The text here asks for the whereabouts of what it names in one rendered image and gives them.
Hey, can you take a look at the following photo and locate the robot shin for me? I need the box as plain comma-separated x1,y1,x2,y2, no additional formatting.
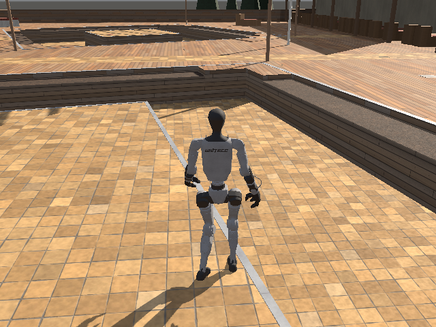
228,219,238,263
200,224,213,273

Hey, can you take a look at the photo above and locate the robot left hand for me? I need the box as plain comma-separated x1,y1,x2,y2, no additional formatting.
185,177,200,187

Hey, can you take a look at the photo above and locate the right robot upper arm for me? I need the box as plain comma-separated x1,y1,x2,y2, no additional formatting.
231,138,250,176

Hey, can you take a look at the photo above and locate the robot right forearm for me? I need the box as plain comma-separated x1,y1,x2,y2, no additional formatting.
244,166,259,195

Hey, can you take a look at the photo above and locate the right robot shin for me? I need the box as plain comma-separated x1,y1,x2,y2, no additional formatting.
228,219,238,263

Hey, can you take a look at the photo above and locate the robot right hand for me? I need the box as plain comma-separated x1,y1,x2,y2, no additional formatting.
245,192,261,208

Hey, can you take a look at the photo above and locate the left robot shin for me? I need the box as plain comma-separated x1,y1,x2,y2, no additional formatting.
200,224,213,273

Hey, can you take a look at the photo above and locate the robot left forearm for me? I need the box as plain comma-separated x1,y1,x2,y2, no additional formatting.
185,164,194,183

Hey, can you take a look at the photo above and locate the left robot upper arm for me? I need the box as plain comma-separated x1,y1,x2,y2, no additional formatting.
187,138,203,175

